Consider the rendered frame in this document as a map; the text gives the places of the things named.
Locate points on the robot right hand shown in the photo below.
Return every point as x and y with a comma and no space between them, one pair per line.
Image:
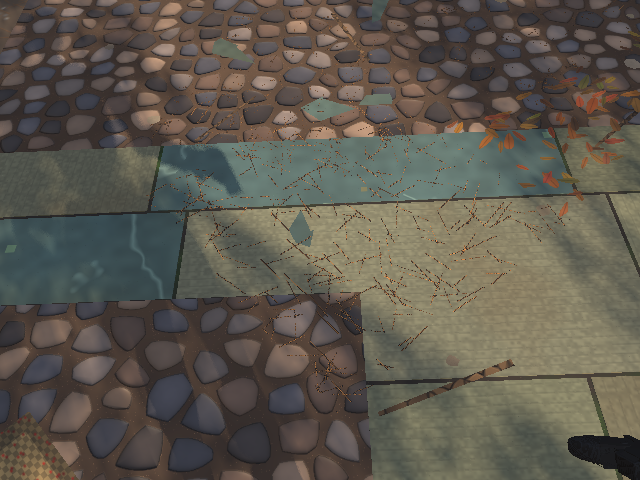
611,452

